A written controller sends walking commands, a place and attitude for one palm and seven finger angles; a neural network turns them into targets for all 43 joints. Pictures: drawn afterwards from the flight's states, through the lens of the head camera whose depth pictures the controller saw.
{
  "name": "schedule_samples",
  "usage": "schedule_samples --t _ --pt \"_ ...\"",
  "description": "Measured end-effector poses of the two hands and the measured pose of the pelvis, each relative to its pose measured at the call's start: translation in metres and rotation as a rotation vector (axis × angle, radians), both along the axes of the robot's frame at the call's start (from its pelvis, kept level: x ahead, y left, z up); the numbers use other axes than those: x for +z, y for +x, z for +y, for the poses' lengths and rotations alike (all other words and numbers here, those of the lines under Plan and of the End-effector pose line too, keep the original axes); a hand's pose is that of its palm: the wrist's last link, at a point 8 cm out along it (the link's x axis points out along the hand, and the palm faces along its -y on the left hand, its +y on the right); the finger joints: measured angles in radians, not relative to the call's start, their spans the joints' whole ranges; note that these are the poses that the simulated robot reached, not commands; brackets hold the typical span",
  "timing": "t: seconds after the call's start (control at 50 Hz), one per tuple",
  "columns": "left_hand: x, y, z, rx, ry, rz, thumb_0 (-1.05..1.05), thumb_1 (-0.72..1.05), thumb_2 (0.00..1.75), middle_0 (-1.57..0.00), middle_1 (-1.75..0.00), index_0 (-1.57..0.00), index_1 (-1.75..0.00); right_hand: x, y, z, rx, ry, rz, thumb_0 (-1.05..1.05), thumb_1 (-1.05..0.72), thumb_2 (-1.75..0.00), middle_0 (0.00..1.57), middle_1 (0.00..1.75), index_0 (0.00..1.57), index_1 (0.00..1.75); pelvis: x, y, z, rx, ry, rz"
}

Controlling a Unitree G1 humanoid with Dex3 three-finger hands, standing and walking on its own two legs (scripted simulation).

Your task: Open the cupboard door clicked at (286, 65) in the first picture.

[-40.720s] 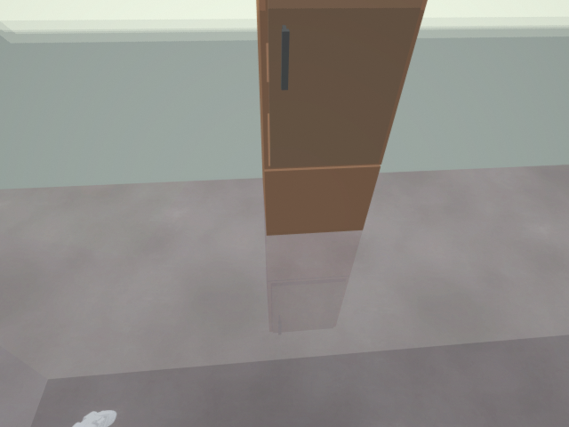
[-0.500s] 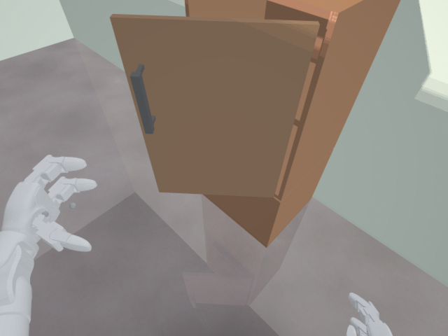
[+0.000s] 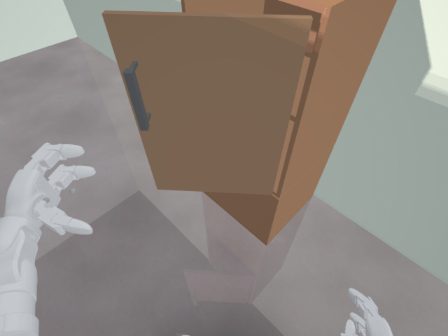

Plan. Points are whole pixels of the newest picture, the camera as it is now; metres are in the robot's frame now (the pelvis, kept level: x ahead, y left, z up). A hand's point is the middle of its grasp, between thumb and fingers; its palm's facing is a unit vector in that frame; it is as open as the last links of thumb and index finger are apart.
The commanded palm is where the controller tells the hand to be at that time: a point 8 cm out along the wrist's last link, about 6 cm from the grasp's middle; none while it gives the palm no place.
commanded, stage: move the hooked fingers beside the handle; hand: left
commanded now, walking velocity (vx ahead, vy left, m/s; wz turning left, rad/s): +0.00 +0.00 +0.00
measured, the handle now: (139, 97) +0.61 +0.25 +0.09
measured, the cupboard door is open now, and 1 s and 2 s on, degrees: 41 41 41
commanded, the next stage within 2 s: none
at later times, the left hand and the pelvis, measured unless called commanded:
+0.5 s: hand (90, 153) +0.40 +0.29 +0.10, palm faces +0.02 -1.00 +0.01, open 14.0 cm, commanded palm +0.38 +0.34 +0.10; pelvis +0.01 +0.03 +0.00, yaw -1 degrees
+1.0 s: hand (97, 123) +0.48 +0.30 +0.11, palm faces +0.04 -1.00 +0.01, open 14.0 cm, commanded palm +0.46 +0.35 +0.10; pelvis +0.01 +0.03 -0.02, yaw -2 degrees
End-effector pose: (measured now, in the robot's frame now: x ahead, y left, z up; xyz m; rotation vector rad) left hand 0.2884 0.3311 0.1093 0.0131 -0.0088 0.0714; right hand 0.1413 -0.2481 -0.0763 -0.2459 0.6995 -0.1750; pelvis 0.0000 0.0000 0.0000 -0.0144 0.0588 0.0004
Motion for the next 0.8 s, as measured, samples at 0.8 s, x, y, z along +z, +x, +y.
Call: schedule_samples --t 0.8 --pt "-0.005 0.145 0.008 -0.057 -0.025 0.045 -0.02 -0.50 0.30 -0.30 -1.20 -0.30 -1.20 -0.026 -0.088 0.014 -0.137 -0.040 0.372 0.01 -0.90 -0.90 0.21 0.30 0.20 0.30 -0.010 0.008 0.033 -0.023 -0.018 0.141"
